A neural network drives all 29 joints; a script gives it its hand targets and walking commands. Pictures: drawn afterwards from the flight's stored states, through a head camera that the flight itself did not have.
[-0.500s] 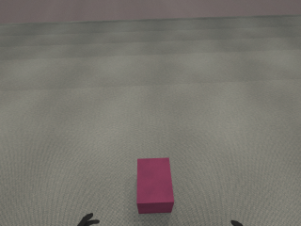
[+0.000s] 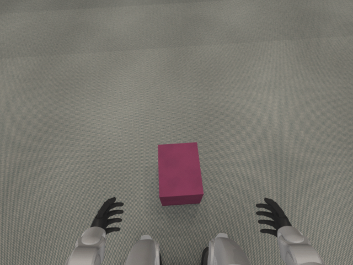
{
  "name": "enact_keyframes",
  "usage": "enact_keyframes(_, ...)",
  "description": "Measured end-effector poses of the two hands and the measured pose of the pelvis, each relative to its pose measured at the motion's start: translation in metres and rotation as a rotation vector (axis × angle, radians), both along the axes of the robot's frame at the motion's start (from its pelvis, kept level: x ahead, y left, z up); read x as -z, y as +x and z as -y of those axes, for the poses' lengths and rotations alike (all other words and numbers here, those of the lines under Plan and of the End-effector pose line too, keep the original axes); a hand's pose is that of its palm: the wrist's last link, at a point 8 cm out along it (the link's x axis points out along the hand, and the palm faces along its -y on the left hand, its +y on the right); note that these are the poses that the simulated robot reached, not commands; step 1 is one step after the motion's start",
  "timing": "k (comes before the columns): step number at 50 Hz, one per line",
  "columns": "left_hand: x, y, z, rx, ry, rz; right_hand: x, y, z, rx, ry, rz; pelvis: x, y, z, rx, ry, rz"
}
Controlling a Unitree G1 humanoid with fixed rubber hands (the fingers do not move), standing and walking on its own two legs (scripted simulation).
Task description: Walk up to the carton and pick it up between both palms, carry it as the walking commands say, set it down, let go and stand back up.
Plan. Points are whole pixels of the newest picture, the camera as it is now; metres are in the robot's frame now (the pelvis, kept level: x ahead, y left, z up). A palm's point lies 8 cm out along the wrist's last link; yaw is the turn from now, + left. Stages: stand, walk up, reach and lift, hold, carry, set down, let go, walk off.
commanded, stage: reach and lift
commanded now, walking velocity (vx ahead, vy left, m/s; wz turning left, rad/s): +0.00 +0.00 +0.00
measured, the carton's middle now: (179, 174) +0.52 +0.01 -0.61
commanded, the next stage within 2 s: none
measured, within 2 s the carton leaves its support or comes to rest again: neither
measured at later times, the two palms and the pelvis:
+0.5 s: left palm (118, 174) +0.37 +0.20 -0.15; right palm (251, 172) +0.37 -0.19 -0.14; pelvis -0.03 +0.01 -0.04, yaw +0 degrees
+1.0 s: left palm (125, 143) +0.49 +0.20 -0.18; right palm (228, 141) +0.49 -0.15 -0.19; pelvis -0.02 +0.01 -0.06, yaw +0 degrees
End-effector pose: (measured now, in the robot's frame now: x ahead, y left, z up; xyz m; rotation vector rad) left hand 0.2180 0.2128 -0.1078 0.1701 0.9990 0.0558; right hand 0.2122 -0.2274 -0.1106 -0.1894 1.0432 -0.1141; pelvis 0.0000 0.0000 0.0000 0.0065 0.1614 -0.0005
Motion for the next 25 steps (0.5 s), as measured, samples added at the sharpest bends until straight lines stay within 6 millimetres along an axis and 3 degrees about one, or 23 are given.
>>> enact_keyframes(13,0.003,0.078,0.009,0.003,0.011,0.081,-0.015,0.104,-0.029,-0.016,0.013,0.198,0.024,-0.028,-0.003,0.003,0.0,-0.06)
enact_keyframes(25,0.041,0.152,0.017,-0.011,0.0,0.168,0.033,0.156,-0.036,0.053,0.028,0.221,0.039,-0.027,-0.008,0.004,-0.005,-0.271)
